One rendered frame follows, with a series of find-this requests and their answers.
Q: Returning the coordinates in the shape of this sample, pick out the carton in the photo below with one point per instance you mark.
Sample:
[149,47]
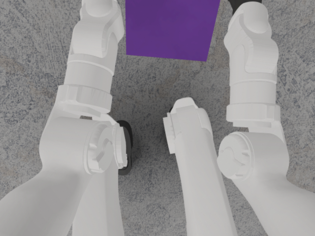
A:
[173,29]

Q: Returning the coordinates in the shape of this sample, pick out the right robot forearm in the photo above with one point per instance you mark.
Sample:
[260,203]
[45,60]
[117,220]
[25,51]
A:
[253,58]

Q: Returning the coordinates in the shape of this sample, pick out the right robot upper arm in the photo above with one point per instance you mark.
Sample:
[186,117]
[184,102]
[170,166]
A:
[257,163]

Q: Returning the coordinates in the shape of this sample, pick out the right robot thigh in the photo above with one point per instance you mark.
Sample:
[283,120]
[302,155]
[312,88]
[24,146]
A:
[207,208]

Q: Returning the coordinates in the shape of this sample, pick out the left robot forearm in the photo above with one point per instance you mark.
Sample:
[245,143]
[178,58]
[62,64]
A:
[91,62]

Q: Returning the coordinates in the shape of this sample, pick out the right robot shin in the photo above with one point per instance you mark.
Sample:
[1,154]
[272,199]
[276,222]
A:
[203,117]

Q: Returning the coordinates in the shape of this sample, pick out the left robot upper arm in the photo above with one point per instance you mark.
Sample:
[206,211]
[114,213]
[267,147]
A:
[72,151]

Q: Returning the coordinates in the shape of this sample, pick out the robot right hand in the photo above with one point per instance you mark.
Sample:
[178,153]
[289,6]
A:
[236,3]

